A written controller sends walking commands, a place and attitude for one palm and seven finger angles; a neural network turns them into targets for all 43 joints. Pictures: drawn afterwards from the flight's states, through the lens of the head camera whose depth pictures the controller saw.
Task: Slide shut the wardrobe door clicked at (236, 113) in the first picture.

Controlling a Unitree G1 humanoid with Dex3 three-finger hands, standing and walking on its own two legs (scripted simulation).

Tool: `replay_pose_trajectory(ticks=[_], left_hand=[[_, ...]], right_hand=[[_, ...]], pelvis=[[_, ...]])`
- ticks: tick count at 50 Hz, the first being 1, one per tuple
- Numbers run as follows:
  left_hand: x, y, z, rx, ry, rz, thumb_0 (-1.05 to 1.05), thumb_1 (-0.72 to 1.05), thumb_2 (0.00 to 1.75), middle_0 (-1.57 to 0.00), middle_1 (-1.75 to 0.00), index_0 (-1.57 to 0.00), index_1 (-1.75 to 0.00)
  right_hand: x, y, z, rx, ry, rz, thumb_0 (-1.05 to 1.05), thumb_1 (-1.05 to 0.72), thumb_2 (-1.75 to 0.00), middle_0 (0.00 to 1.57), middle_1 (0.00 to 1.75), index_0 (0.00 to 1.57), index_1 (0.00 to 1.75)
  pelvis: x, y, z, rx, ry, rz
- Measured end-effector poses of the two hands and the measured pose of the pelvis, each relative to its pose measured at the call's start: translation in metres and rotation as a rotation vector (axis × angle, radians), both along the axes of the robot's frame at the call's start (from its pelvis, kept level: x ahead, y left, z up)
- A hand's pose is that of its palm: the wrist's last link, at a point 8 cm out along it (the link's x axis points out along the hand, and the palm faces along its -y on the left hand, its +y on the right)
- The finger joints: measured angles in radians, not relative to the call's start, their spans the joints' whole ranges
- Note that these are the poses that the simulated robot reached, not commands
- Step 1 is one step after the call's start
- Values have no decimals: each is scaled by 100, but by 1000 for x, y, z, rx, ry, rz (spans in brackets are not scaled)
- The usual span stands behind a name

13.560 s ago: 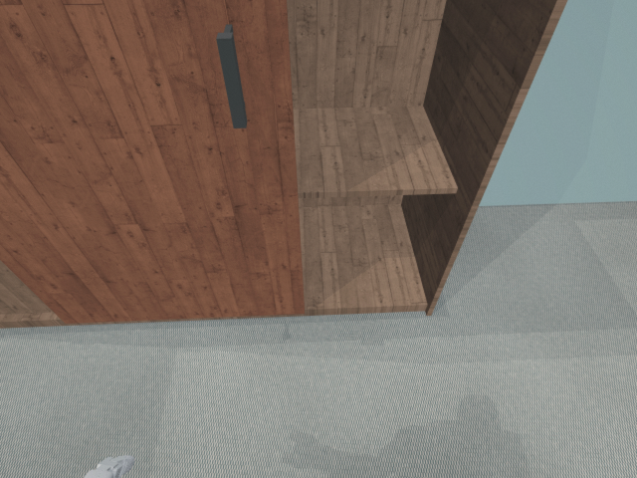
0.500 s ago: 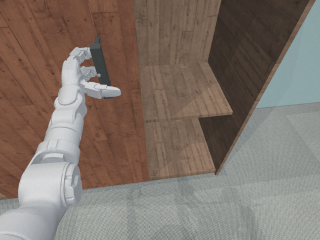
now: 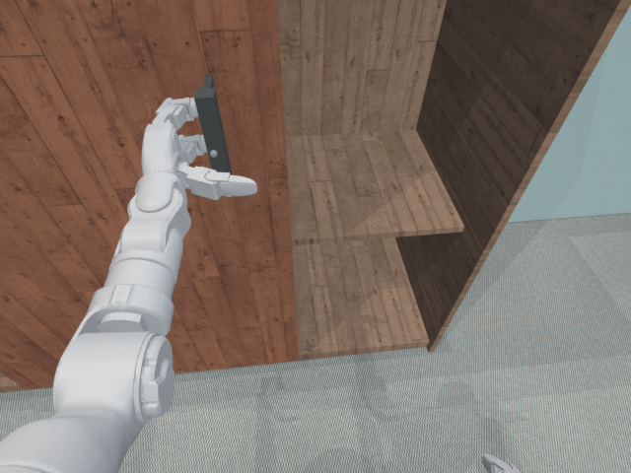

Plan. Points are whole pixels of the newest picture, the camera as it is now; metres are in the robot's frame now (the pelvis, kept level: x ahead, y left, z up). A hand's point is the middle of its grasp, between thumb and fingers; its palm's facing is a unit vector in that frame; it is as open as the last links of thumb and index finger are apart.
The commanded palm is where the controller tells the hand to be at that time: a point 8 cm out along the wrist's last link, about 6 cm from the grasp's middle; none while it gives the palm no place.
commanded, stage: slide the fingers in behind the handle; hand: left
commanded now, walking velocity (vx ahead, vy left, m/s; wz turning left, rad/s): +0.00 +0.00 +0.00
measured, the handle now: (217, 137) +0.53 +0.13 +0.16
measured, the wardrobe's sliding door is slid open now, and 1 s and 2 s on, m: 0.44 0.44 0.44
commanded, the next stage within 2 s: grip the handle and tug to test in 1.16 s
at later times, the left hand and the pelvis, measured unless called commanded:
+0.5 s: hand (231, 154) +0.47 +0.11 +0.17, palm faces +0.11 -0.99 +0.00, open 14.0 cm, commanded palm +0.45 +0.15 +0.17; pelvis +0.01 +0.00 +0.00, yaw +0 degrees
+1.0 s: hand (234, 153) +0.48 +0.10 +0.17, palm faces +0.11 -0.99 +0.00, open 14.0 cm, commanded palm +0.45 +0.15 +0.17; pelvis +0.00 +0.00 +0.00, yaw +0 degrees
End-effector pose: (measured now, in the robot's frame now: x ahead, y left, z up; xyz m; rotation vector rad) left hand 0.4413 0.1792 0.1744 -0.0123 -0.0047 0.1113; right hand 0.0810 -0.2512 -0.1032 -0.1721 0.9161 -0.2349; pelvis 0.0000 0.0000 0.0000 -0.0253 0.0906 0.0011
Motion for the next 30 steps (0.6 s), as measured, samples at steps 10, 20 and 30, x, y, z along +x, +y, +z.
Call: replay_pose_trajectory(ticks=[10, 20, 30], left_hand=[[4, -9, -3, 3, 15, -24, -1, -50, 30, -30, -120, -30, -120], [4, -21, -5, 3, 15, -4, -1, -50, 30, -30, -120, -30, -120], [5, -24, -3, 9, 20, -5, -1, -50, 30, -29, -120, -30, -120]], right_hand=[[-11, 0, -5, 11, 45, -10, 1, -91, -90, 20, 30, 20, 30], [-19, -1, -8, 21, 61, -31, 1, -91, -90, 20, 30, 20, 30], [-16, -5, -7, 13, 65, -20, 1, -91, -90, 20, 30, 20, 30]], pelvis=[[4, 1, 0, 0, 2, 3], [6, -2, 0, 5, -2, -6], [5, -4, 0, 3, 1, 1]])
